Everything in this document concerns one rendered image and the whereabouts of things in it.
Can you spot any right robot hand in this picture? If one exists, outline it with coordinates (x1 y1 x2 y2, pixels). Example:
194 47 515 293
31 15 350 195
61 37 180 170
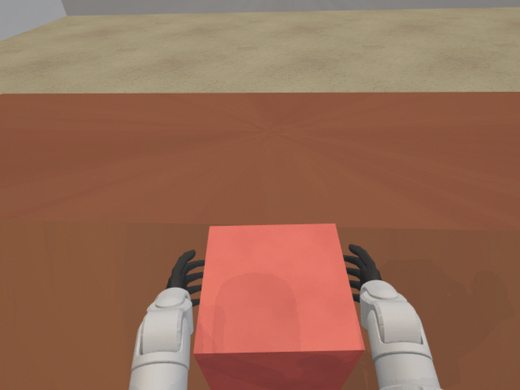
343 244 382 303

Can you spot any left robot hand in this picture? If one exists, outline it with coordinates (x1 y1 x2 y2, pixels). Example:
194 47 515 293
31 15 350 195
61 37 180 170
166 249 205 307

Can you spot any left robot forearm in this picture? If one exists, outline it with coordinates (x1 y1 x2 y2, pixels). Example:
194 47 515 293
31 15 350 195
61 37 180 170
128 288 193 390

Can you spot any right robot forearm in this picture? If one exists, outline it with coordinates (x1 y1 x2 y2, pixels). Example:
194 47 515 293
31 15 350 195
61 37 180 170
360 280 443 390

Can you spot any carton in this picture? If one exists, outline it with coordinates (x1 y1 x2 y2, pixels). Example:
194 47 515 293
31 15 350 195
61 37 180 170
193 223 365 390

